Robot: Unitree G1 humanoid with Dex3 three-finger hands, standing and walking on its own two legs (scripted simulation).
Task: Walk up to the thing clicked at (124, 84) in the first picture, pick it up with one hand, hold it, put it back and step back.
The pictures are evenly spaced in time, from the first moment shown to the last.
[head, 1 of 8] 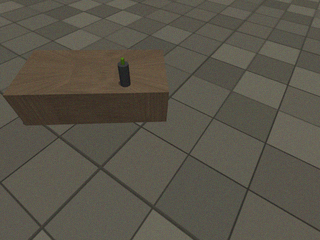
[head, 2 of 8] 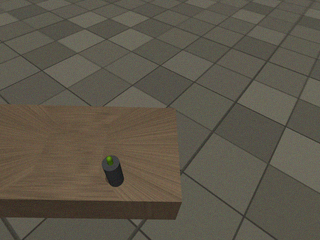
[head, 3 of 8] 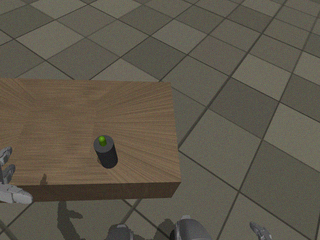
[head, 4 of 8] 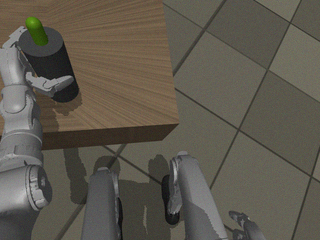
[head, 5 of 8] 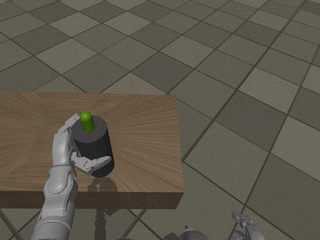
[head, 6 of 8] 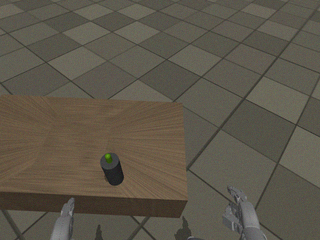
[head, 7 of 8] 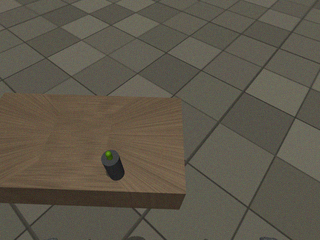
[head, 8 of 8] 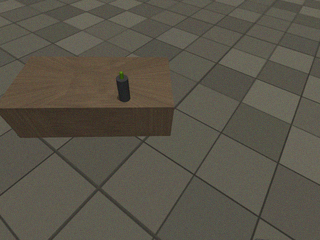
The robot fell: no
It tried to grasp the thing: yes
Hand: left
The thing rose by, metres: 0.36
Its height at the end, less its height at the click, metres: +0.00
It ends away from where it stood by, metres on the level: 0.02
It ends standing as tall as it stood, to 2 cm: yes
